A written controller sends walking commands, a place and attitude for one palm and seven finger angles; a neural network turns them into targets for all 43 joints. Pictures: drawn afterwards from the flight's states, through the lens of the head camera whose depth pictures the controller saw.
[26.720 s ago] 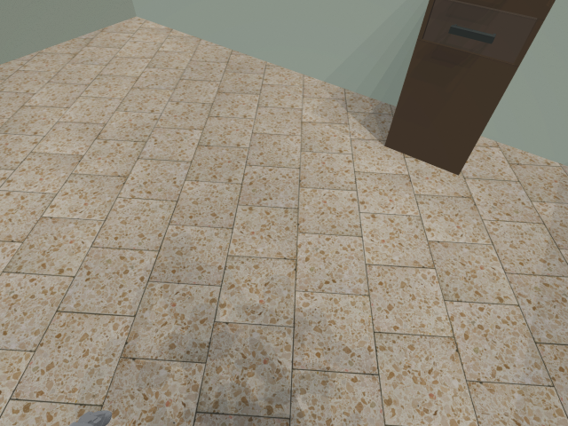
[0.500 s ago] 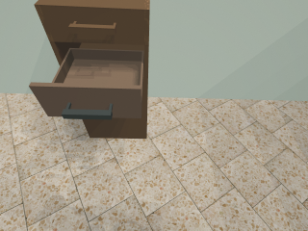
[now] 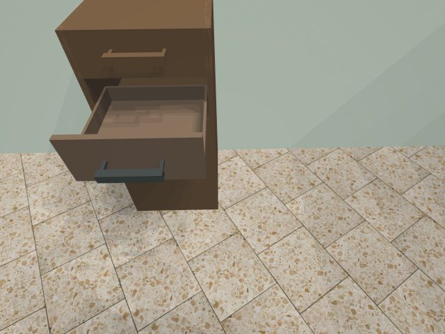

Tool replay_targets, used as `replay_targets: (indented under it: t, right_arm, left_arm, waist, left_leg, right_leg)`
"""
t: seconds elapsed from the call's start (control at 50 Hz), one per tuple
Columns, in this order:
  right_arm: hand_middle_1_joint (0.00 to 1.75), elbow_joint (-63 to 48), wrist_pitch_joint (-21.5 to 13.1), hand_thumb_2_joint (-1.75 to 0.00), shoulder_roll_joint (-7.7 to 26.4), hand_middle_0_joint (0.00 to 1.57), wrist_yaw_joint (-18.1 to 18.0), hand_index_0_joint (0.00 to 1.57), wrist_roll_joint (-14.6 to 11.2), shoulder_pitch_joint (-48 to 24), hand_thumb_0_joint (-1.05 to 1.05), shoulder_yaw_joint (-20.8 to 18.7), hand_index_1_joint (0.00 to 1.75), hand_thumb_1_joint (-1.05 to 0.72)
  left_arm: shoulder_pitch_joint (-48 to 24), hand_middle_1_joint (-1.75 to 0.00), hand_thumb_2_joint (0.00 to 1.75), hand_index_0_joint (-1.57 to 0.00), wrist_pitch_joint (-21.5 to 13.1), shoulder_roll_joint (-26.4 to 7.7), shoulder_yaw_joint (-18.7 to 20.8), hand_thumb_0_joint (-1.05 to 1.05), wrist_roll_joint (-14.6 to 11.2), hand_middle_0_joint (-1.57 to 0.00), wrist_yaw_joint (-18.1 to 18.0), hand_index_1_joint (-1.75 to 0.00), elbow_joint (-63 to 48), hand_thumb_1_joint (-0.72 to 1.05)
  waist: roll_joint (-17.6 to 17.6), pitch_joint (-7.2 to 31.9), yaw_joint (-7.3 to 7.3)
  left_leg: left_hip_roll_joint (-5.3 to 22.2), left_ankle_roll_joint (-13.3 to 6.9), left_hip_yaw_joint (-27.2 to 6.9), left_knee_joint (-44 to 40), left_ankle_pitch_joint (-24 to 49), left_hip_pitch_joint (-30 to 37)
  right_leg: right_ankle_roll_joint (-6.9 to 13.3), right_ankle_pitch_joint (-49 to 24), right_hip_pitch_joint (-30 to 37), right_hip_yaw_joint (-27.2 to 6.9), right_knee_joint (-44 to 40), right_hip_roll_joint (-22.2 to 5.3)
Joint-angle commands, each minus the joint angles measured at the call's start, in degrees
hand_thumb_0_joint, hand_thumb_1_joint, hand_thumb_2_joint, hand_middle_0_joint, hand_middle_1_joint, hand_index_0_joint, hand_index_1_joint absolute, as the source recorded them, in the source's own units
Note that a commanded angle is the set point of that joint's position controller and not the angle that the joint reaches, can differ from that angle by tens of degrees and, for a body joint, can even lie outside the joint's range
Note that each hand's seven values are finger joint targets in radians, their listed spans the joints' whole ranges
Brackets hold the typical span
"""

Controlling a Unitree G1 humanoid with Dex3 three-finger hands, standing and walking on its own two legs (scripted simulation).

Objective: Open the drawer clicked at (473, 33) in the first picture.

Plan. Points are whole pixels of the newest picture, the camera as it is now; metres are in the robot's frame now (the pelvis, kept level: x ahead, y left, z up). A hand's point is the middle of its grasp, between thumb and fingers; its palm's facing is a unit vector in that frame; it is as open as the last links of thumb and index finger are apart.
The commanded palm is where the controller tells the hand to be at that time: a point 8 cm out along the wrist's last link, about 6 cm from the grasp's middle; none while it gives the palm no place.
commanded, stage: let the arm hang, fingers relaxed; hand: left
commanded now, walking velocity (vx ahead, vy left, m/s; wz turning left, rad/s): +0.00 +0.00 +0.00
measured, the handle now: (131, 169) +0.52 +0.28 -0.07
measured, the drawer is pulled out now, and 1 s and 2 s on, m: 0.28 0.28 0.28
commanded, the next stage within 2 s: look to check the result in 0.28 s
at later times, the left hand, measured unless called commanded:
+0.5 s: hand out of the picture -0.01 +0.16 -0.17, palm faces +0.06 -0.98 -0.19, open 7.4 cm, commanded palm none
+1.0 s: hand out of the picture +0.02 +0.15 -0.17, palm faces +0.06 -0.98 -0.20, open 7.4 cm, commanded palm none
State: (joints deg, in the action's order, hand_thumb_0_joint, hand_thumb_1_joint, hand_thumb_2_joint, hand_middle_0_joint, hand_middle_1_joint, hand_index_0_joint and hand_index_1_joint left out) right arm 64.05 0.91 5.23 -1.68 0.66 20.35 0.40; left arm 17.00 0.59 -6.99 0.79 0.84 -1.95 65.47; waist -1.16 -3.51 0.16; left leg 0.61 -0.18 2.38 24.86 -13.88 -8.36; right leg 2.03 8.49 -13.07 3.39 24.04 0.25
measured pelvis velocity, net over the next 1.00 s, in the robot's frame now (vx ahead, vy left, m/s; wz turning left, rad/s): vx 0.02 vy -0.02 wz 0.00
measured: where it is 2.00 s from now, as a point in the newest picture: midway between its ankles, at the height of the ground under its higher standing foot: outside the picture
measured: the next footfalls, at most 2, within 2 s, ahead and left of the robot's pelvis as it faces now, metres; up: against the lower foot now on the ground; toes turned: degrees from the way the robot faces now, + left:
none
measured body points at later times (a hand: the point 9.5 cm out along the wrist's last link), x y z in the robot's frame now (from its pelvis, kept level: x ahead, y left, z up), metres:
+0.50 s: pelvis +0.00 -0.01 +0.00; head +0.02 -0.01 +0.45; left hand -0.02 +0.21 -0.16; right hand -0.04 -0.21 -0.17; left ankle +0.00 +0.12 -0.74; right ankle +0.05 -0.10 -0.74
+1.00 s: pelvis +0.02 -0.02 +0.00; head +0.04 -0.03 +0.45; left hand +0.01 +0.20 -0.16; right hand -0.01 -0.22 -0.17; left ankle +0.00 +0.12 -0.74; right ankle +0.05 -0.10 -0.74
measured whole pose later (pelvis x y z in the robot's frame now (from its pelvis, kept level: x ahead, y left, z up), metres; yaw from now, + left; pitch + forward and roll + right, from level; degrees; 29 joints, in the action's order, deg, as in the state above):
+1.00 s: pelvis +0.02 -0.02 +0.00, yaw +0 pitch -2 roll +0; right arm 64.2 0.4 6.3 -2.3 0.7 18.0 -0.7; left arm 14.8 -0.3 -7.2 1.7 0.8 -2.1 65.3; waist -1.2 -4.2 0.2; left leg 2.0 1.3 1.6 23.0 -14.2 -6.7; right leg 3.4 9.4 -11.6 4.2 22.8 1.6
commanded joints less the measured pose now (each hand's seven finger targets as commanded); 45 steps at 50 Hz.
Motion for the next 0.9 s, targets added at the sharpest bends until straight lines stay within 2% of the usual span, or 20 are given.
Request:
replay_targets:
  t: [0.0, 0.1, 0.12, 0.34, 0.4, 0.42, 0.58, 0.62, 0.72, 0.76, 0.88]
  right_arm:
    - [0.3, -0.5, -0.7, -0.9, 4.4, 0.2, -0.5, 0.2, 0.1, 6.7, 0.0, -1.2, 0.3, -0.9]
    - [0.3, -0.7, -0.8, -0.9, 3.9, 0.2, -0.6, 0.2, 0.2, 6.5, 0.0, -1.4, 0.3, -0.9]
    - [0.3, -0.8, -0.8, -0.9, 3.9, 0.2, -0.7, 0.2, 0.3, 6.7, 0.0, -1.4, 0.3, -0.9]
    - [0.3, -1.1, -1.1, -0.9, 4.6, 0.2, -0.8, 0.2, 0.2, 6.3, 0.0, -1.6, 0.3, -0.9]
    - [0.3, -1.0, -1.1, -0.9, 4.5, 0.2, -0.8, 0.2, 0.1, 6.3, 0.0, -1.6, 0.3, -0.9]
    - [0.3, -0.9, -1.2, -0.9, 4.7, 0.2, -0.9, 0.2, 0.1, 6.0, 0.0, -1.6, 0.3, -0.9]
    - [0.3, -0.6, -0.9, -0.9, 4.8, 0.2, -0.8, 0.2, 0.1, 5.9, 0.0, -1.6, 0.3, -0.9]
    - [0.3, -0.5, -1.0, -0.9, 4.8, 0.2, -0.9, 0.2, 0.1, 5.4, 0.0, -1.6, 0.3, -0.9]
    - [0.3, -0.4, -1.0, -0.9, 4.9, 0.2, -0.9, 0.2, 0.1, 4.8, 0.0, -1.8, 0.3, -0.9]
    - [0.3, -0.5, -0.9, -0.9, 5.2, 0.2, -0.9, 0.2, 0.0, 4.5, 0.0, -1.8, 0.3, -0.9]
    - [0.3, -0.4, -1.0, -0.9, 5.0, 0.2, -0.9, 0.2, 0.1, 4.4, 0.0, -1.8, 0.3, -0.9]
  left_arm:
    - [3.9, -0.3, 0.9, -0.2, -0.5, -6.2, 1.5, 0.0, 0.1, -0.2, -0.4, -0.3, -1.4, 0.9]
    - [3.9, -0.3, 0.9, -0.2, -0.5, -5.7, 1.7, 0.0, 0.1, -0.2, -0.4, -0.3, -1.6, 0.9]
    - [3.7, -0.3, 0.9, -0.2, -0.5, -5.7, 1.8, 0.0, 0.1, -0.2, -0.3, -0.3, -1.7, 0.9]
    - [3.6, -0.3, 0.9, -0.2, -0.6, -5.3, 2.0, 0.0, 0.0, -0.2, -0.2, -0.3, -1.7, 0.9]
    - [3.4, -0.3, 0.9, -0.2, -0.7, -5.4, 2.0, 0.0, 0.0, -0.2, -0.3, -0.3, -1.4, 0.9]
    - [3.5, -0.3, 0.9, -0.2, -0.8, -5.3, 1.9, 0.0, -0.1, -0.2, -0.3, -0.3, -1.3, 0.9]
    - [2.9, -0.3, 0.9, -0.2, -0.9, -5.8, 1.9, 0.0, 0.0, -0.2, -0.4, -0.3, -1.1, 0.9]
    - [2.9, -0.3, 0.9, -0.2, -1.0, -5.8, 1.9, 0.0, -0.1, -0.2, -0.4, -0.3, -1.1, 0.9]
    - [2.4, -0.3, 0.9, -0.2, -1.1, -6.0, 1.9, 0.0, -0.1, -0.2, -0.4, -0.3, -1.1, 0.9]
    - [2.6, -0.3, 0.9, -0.2, -1.2, -6.0, 1.9, 0.0, 0.0, -0.2, -0.4, -0.3, -1.1, 0.9]
    - [2.0, -0.3, 0.9, -0.2, -1.2, -6.4, 2.1, 0.0, -0.1, -0.2, -0.4, -0.3, -1.2, 0.9]
  waist:
    - [1.1, -4.0, 0.0]
    - [-0.7, -4.8, -0.22]
    - [0.2, -4.9, -0.09]
    - [-0.6, -2.6, -0.11]
    - [0.6, -2.0, -0.03]
    - [-0.3, -2.2, -0.04]
    - [1.0, -2.6, 0.11]
    - [-0.3, -2.3, 0.08]
    - [1.1, -2.4, 0.04]
    - [-0.3, -2.8, 0.04]
    - [1.1, -2.2, 0.06]
  left_leg:
    - [3.9, -2.1, -4.2, -6.0, -2.6, -5.8]
    - [3.9, -2.1, -4.6, -6.4, -3.8, -7.0]
    - [4.0, -2.1, -4.7, -6.5, -4.0, -7.1]
    - [4.5, -2.1, -4.9, -6.8, -2.6, -5.6]
    - [4.6, -2.1, -4.7, -6.4, -0.7, -4.8]
    - [4.6, -2.0, -4.6, -6.4, 0.1, -4.4]
    - [4.5, -1.7, -4.1, -6.0, 0.3, -3.9]
    - [4.5, -1.6, -4.0, -6.0, 1.9, -3.3]
    - [4.4, -1.4, -3.7, -6.1, 1.8, -3.1]
    - [4.5, -1.4, -3.6, -5.9, 2.1, -2.4]
    - [4.6, -1.3, -3.5, -6.1, 2.8, -2.4]
  right_leg:
    - [0.9, 9.2, -0.8, -6.7, -6.7, -5.2]
    - [0.9, 9.1, -1.0, -6.6, -6.5, -5.0]
    - [0.9, 9.3, -1.1, -6.6, -6.4, -4.9]
    - [1.0, 6.8, 0.1, -6.3, -5.5, -4.9]
    - [1.0, 5.6, 0.9, -6.1, -5.6, -5.2]
    - [1.1, 4.8, 0.5, -6.2, -5.4, -5.1]
    - [1.1, 5.9, 0.7, -6.3, -6.6, -5.4]
    - [1.3, 4.1, 1.2, -6.5, -6.3, -5.4]
    - [1.2, 4.0, 1.5, -6.5, -6.8, -5.4]
    - [1.3, 3.9, 0.6, -6.8, -6.9, -5.3]
    - [1.2, 3.0, 2.0, -6.4, -7.2, -5.6]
